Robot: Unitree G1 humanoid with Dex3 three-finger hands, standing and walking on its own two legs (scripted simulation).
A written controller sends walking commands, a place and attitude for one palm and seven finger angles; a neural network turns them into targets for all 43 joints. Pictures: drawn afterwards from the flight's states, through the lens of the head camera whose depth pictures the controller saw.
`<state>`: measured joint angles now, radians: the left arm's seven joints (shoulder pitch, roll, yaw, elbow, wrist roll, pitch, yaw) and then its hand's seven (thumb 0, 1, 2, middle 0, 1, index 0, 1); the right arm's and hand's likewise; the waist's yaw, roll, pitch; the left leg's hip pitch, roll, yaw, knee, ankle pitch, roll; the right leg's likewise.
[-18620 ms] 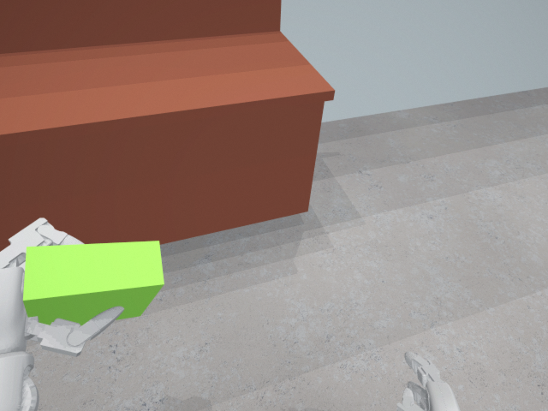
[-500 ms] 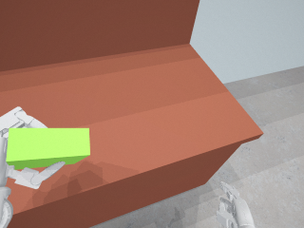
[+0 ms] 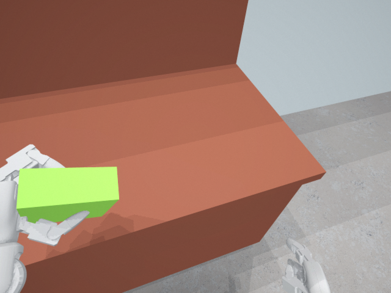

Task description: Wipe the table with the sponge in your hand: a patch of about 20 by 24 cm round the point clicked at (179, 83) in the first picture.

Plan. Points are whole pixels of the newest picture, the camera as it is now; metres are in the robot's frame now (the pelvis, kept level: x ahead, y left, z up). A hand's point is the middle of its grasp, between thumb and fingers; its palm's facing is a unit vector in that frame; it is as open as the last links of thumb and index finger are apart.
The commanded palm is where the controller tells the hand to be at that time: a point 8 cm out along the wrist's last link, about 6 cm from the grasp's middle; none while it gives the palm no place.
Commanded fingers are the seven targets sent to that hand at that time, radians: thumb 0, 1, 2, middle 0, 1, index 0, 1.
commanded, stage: come to a stop and stand still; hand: left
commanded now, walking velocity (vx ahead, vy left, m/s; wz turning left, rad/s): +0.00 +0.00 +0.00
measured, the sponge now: (82, 196) +0.23 +0.21 +0.13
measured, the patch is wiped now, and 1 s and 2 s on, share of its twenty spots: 0.00 0.00 0.00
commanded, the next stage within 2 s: look again from close up in 0.06 s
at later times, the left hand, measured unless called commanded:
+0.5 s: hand (50, 194) +0.22 +0.25 +0.15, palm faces +0.36 -0.85 -0.38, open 9.4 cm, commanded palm +0.16 +0.28 +0.17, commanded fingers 0.00 0.10 1.30 -1.20 -1.60 -1.20 -1.60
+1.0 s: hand (67, 179) +0.24 +0.23 +0.16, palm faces +0.36 -0.86 -0.36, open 9.4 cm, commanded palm +0.18 +0.27 +0.17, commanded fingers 0.00 0.10 1.30 -1.20 -1.60 -1.20 -1.60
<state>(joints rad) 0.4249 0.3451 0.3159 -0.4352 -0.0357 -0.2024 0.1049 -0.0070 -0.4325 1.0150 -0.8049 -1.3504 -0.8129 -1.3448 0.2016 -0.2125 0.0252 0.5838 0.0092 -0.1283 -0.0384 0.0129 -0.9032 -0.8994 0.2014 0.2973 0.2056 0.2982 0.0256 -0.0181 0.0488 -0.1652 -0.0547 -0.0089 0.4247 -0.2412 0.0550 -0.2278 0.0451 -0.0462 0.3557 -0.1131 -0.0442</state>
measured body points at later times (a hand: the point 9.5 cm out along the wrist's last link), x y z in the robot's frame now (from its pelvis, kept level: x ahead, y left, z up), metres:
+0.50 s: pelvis +0.00 +0.00 +0.00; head +0.02 +0.02 +0.45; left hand +0.19 +0.29 +0.17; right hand +0.18 -0.23 -0.07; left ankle -0.01 +0.08 -0.74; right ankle +0.05 -0.09 -0.74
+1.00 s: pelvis +0.02 -0.01 +0.00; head +0.04 +0.01 +0.45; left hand +0.22 +0.27 +0.18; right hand +0.20 -0.23 -0.08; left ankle -0.01 +0.08 -0.74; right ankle +0.05 -0.09 -0.74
